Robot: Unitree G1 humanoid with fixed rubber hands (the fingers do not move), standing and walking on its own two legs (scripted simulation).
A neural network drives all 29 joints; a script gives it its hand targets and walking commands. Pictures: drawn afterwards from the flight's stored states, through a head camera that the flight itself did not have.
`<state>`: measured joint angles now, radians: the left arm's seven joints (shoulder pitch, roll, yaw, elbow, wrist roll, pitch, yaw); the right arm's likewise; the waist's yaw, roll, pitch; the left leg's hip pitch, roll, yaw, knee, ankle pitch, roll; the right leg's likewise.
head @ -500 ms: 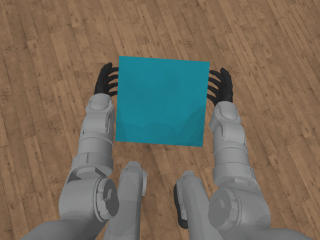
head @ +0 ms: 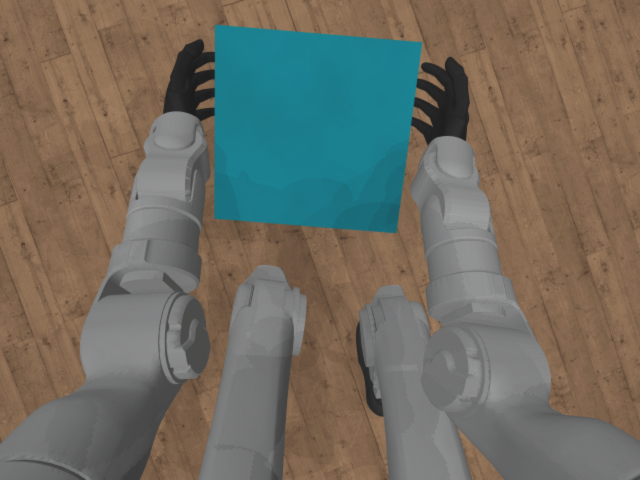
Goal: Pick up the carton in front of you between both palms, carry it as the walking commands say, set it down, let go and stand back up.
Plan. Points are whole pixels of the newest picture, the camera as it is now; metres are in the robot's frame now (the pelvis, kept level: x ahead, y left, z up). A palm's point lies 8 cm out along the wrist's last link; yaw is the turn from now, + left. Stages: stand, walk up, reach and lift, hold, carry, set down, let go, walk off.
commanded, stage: set down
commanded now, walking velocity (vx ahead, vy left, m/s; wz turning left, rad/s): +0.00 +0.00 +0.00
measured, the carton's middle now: (315, 135) +0.50 +0.08 -0.22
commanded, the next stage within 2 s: none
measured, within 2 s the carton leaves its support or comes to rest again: rests again in 1.14 s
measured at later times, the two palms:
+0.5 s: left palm (206, 123) +0.49 +0.23 -0.23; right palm (412, 144) +0.51 -0.06 -0.22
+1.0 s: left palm (208, 119) +0.50 +0.23 -0.24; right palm (418, 138) +0.52 -0.07 -0.23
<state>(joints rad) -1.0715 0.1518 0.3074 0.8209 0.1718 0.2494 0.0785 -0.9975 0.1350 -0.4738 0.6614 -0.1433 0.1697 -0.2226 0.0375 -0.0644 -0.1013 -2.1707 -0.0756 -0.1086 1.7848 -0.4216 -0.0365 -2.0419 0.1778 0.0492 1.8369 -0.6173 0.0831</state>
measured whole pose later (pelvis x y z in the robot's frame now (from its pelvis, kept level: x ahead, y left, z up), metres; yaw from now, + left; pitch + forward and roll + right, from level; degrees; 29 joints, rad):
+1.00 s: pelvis -0.01 -0.01 -0.08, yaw -2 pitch +42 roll -2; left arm -1.36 0.31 0.38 1.06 0.17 0.17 -0.08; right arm -1.32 -0.01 -0.46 0.92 -0.15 0.13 -0.15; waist 0.08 -0.10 0.17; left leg -2.33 -0.01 -0.08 2.07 -0.47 -0.04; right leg -2.24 0.24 0.04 2.13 -0.63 0.09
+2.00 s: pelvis -0.02 +0.00 -0.07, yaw -1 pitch +35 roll -3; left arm -1.28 0.48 0.17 0.99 -0.16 0.08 -0.03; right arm -1.22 -0.16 -0.16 0.79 0.12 0.14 -0.22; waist 0.07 -0.06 0.29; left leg -2.21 0.01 -0.04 2.06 -0.46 0.01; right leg -2.10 0.12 0.01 2.12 -0.64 0.07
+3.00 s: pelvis +0.04 +0.02 +0.19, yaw +2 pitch +41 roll -3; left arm -0.81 0.32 0.30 0.78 0.10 0.11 -0.11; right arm -0.73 -0.06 -0.23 0.63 -0.09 0.14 -0.11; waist 0.02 -0.03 -0.08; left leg -1.50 -0.03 -0.05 1.06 -0.28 0.02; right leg -1.40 0.05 0.06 1.08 -0.40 0.05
